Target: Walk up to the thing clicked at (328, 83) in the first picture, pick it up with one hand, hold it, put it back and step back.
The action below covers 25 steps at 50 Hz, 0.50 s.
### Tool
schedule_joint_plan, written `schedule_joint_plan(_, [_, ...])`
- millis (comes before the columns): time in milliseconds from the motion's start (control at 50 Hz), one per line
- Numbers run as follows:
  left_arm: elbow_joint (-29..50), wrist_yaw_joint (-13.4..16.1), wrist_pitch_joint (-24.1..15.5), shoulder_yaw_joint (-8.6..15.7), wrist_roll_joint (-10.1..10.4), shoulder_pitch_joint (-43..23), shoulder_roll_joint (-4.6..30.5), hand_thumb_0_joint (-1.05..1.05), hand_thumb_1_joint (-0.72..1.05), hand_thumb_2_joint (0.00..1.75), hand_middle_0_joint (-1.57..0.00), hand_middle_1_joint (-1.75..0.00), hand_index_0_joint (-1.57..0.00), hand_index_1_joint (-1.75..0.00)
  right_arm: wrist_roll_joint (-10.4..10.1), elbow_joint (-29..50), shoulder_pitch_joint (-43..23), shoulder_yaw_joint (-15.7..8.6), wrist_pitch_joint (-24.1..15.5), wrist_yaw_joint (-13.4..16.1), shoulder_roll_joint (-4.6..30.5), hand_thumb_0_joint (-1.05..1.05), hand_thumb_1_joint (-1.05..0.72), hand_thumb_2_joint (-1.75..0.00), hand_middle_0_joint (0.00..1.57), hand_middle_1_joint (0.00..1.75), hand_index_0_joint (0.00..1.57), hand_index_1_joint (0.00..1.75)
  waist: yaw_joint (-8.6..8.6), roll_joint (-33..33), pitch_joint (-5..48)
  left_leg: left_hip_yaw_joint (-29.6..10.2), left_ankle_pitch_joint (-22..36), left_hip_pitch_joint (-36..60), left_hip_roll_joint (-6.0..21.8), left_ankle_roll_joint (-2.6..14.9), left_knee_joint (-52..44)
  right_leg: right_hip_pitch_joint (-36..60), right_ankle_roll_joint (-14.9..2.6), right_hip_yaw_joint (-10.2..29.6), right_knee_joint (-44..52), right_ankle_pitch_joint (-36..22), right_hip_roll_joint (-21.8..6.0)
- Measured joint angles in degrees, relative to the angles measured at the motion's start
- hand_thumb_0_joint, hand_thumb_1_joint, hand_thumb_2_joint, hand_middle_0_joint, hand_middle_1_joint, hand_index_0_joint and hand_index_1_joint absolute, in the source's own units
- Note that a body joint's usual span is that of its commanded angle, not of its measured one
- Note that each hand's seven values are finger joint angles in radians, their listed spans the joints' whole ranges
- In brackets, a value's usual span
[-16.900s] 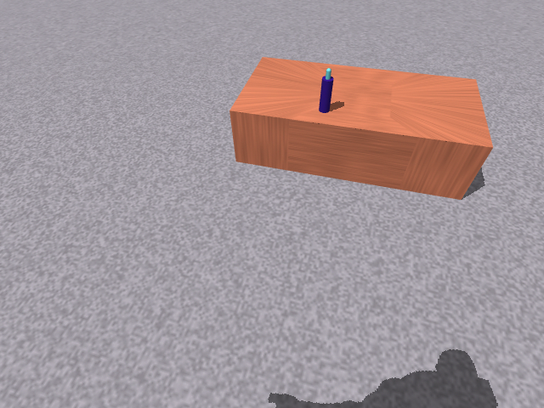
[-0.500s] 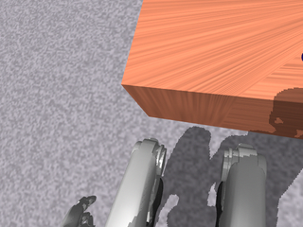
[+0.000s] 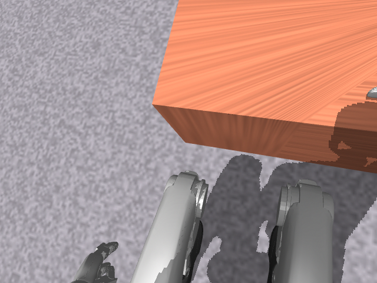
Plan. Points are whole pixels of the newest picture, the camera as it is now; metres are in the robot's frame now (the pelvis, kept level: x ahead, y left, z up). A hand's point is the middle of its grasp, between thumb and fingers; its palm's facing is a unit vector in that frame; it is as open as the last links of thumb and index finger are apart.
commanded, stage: close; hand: right
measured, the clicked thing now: out of the picture +0.51 -0.32 +0.06
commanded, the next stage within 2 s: settle in 0.66 s
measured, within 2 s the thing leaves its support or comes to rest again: leaves its support in 1.10 s
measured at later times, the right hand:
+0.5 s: hand out of the picture +0.52 -0.31 +0.01, palm faces +0.26 +0.97 -0.02, open 13.2 cm
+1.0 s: hand out of the picture +0.51 -0.31 +0.02, palm faces +0.29 +0.96 -0.02, open 6.9 cm
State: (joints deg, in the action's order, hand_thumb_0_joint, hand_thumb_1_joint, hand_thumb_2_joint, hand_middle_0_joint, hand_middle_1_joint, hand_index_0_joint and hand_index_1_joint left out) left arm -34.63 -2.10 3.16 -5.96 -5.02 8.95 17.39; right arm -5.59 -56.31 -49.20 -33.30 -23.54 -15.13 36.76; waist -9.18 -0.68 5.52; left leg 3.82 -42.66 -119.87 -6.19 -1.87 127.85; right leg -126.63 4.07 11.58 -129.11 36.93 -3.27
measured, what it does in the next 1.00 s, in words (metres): stands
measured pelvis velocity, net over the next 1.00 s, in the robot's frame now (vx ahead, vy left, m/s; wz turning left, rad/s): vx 0.00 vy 0.00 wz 0.00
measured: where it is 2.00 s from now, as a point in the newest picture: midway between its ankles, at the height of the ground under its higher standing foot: (229, 269)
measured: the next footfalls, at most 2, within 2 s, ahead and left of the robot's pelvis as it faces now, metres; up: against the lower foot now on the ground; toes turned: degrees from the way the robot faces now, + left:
none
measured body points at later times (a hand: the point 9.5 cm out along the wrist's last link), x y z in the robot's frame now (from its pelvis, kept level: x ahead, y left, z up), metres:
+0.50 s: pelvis +0.00 +0.00 +0.00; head +0.22 -0.07 +0.39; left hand +0.09 +0.27 -0.11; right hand +0.50 -0.36 +0.02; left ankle +0.08 +0.12 -0.34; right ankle +0.09 -0.15 -0.34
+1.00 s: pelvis +0.00 +0.00 +0.01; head +0.22 -0.07 +0.40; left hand +0.09 +0.27 -0.10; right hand +0.49 -0.36 +0.02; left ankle +0.08 +0.12 -0.34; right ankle +0.09 -0.15 -0.34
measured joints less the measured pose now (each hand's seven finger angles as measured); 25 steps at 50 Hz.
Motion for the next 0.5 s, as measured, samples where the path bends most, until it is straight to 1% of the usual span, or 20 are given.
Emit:
schedule_joint_plan(100, [0.05, -0.06, 0.33, 0.0, 0.1, -0.14, -0.3, 0.0, 0.88, 0.91, -0.21, -0.3, -0.2, -0.31, -0.29, 0.36, -0.02, -0.09, 0.42, 0.4, -0.17, -0.01, 0.32, -0.07, 0.09, 0.05, 0.06, 0.04, 0.02, 0.22, 0.13, -0.06, -0.19, 0.13, -0.11, -0.03, -0.12, 0.19, -0.07, -0.06, 0.06, 0.32, -0.18])
schedule_joint_plan(180, [0.1, -0.13, 0.46, -0.1, 0.11, -0.23, -0.45, 0.0, 0.88, 0.91, -0.21, -0.3, -0.2, -0.31, -0.19, 0.19, -0.16, 0.01, 0.54, 0.67, 0.02, -0.01, 0.31, -0.08, 0.14, 0.08, 0.12, 0.07, -0.03, 0.32, 0.01, -0.02, -0.14, 0.25, -0.07, -0.02, -0.28, 0.29, -0.19, -0.06, 0.2, 0.28, -0.16])
schedule_joint_plan(360, [0.07, -0.05, 0.53, -0.4, 0.09, -0.02, -0.27, 0.0, 0.9, 0.9, -0.21, -0.3, -0.21, -0.31, 0.07, -0.08, -1.84, 0.76, 0.9, 1.07, 0.74, -0.01, 0.28, -0.13, 0.34, 0.2, 0.32, 0.2, -0.11, 0.12, -0.44, 0.07, 0.04, 0.04, 0.08, -0.12, -0.45, -0.13, -0.24, 0.02, 0.27, -0.02, 0.03])
schedule_joint_plan(500, [-0.09, -0.04, 0.75, -0.47, 0.13, 0.41, -0.41, 0.0, 0.91, 0.9, -0.21, -0.3, -0.21, -0.31, 0.72, -0.24, -2.51, 1.58, 1.49, 1.54, 0.93, -0.01, 0.22, -0.23, 0.55, 0.36, 0.52, 0.35, -0.36, 0.01, -0.37, 0.12, -0.08, 0.53, 0.15, -0.3, -0.59, 0.08, -0.29, 0.09, 0.17, 0.04, 0.11])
